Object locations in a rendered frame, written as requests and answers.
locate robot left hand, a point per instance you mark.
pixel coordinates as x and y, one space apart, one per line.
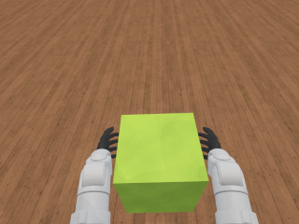
105 143

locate carton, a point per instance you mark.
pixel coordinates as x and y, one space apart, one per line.
159 166

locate robot right hand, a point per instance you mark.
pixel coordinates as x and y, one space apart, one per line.
212 142

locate right robot forearm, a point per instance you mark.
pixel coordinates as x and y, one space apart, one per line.
230 190

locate left robot forearm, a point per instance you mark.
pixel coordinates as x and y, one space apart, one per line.
94 190

